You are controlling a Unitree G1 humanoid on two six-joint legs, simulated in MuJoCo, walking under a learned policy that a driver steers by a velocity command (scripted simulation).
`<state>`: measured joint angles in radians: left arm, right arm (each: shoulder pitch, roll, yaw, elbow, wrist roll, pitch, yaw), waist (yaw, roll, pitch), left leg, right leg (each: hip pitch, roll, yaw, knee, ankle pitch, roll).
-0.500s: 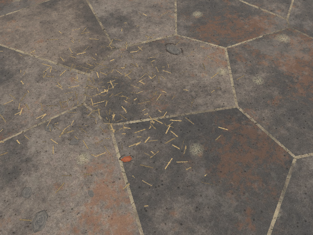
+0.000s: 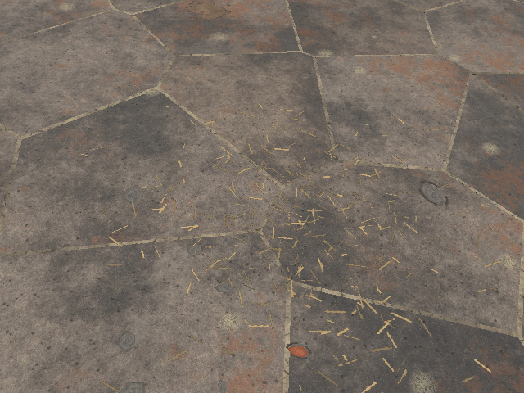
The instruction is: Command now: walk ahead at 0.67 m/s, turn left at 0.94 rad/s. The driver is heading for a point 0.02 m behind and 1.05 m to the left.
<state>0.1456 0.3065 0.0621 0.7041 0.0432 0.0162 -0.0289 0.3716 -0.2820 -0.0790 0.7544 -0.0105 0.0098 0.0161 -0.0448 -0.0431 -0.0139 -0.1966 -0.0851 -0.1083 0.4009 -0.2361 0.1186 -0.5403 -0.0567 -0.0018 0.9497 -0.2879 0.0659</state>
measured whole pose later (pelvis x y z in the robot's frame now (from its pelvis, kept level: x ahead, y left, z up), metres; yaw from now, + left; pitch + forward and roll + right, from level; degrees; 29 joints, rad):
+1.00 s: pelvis +0.66 +0.28 -0.02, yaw +55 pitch +2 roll +0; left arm 0.00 0.27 -0.01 0.56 0.04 -0.04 -0.02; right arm 0.46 -0.33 -0.07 0.83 0.00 -0.07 0.01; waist -0.10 0.01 0.05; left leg 0.06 -0.22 -0.23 0.32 -0.37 0.19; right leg -0.74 -0.13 0.07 0.73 -0.05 0.06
